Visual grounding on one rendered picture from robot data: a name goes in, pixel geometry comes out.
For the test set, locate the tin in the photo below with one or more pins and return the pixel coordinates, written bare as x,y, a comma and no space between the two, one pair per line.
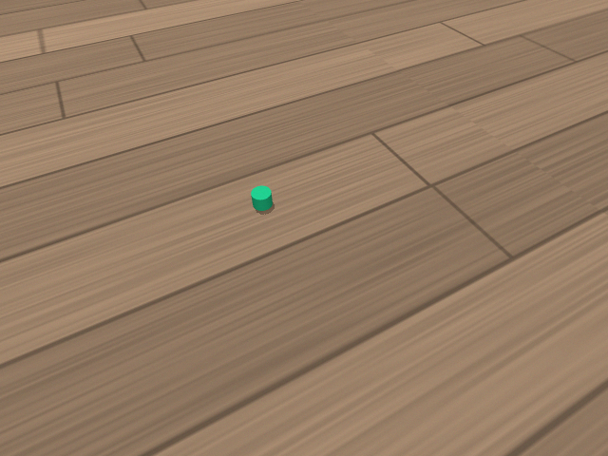
262,198

